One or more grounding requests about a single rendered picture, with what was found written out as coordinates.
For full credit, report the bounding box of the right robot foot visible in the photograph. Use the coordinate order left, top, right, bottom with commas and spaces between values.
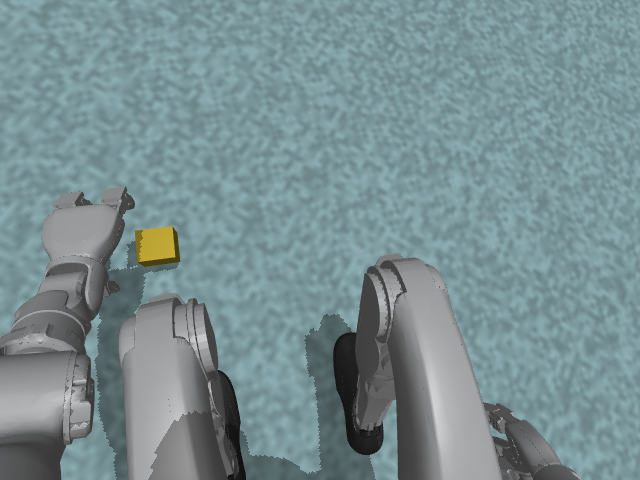
333, 332, 384, 455

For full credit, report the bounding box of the right robot arm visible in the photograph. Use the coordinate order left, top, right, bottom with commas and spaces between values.
533, 464, 582, 480

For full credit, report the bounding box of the right robot hand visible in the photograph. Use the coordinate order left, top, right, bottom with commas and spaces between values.
483, 402, 562, 480

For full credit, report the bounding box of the left robot hand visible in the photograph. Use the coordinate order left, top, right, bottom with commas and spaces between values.
42, 187, 135, 297

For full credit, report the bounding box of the left robot foot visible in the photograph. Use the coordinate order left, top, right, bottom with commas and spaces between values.
218, 370, 246, 480

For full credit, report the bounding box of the left robot arm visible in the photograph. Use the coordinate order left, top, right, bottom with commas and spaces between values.
0, 256, 106, 480

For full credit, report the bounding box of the small box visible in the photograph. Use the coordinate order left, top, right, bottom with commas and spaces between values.
135, 226, 180, 267

